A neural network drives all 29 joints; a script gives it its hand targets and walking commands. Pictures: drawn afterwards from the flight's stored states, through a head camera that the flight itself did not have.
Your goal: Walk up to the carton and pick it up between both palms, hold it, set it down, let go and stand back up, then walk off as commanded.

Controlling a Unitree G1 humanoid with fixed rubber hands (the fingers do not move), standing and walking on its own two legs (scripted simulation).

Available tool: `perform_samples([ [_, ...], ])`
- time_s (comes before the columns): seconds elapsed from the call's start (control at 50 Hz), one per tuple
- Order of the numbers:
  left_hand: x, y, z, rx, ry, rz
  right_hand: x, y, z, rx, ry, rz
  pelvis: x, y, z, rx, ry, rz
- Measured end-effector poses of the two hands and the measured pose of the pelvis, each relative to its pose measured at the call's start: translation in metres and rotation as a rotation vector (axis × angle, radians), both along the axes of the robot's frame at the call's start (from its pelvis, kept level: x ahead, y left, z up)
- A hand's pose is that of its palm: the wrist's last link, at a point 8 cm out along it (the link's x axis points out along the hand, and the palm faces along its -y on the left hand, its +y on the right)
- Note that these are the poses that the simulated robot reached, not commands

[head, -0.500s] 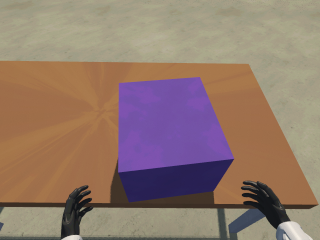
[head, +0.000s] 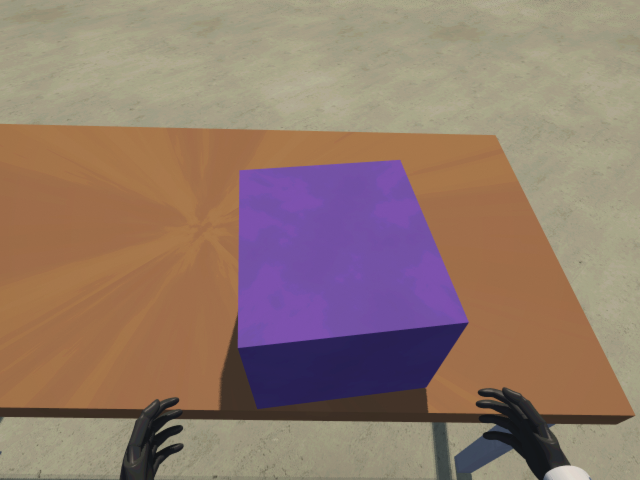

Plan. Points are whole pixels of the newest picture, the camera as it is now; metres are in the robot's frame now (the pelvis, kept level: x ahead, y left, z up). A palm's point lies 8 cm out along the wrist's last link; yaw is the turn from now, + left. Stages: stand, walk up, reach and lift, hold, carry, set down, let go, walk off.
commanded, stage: set down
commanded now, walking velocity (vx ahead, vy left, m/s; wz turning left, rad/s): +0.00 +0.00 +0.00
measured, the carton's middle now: (332, 278) +0.40 +0.02 -0.02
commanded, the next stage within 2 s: let go in 1.32 s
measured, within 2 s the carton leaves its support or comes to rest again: neither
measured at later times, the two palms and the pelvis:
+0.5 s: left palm (137, 478) +0.13 +0.24 -0.06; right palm (534, 454) +0.18 -0.24 -0.05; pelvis +0.00 +0.00 +0.00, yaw +0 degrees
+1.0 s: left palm (142, 474) +0.14 +0.24 -0.08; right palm (528, 456) +0.18 -0.23 -0.05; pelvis +0.00 +0.00 +0.00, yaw +0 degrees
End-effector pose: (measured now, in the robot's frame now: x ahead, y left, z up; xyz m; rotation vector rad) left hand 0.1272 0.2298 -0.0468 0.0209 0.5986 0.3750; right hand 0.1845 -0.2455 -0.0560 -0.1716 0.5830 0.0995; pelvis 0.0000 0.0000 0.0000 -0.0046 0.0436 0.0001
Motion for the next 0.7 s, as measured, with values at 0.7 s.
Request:
perform_samples([
  [0.7, 0.006, 0.009, -0.024, -0.049, 0.163, -0.110, -0.001, 0.012, 0.002, -0.091, 0.007, -0.079, 0.003, 0.003, 0.000, 0.003, -0.031, 0.003],
])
